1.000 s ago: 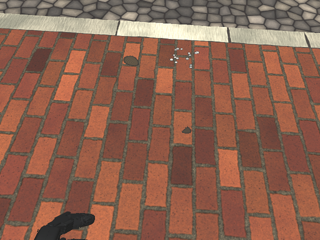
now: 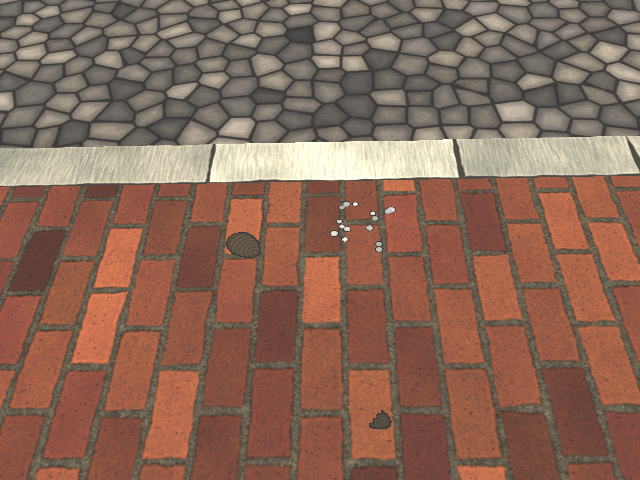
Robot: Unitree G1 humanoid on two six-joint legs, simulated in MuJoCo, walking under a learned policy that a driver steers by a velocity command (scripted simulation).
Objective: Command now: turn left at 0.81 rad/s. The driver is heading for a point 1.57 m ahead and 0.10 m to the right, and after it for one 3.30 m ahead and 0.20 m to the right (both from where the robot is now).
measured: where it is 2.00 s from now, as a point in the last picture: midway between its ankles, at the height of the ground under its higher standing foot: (319, 282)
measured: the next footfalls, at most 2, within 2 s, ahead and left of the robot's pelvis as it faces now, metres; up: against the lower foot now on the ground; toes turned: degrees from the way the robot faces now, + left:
left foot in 0.22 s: +0.05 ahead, +0.17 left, +0.00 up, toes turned +13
right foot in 0.72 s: +0.05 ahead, -0.08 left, +0.00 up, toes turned -15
